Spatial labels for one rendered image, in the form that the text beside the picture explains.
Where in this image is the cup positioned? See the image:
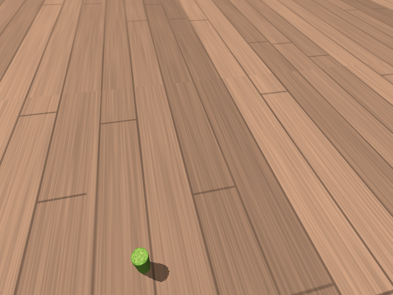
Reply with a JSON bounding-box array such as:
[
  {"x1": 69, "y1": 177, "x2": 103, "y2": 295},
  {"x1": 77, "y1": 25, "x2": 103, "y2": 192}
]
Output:
[{"x1": 131, "y1": 248, "x2": 150, "y2": 273}]

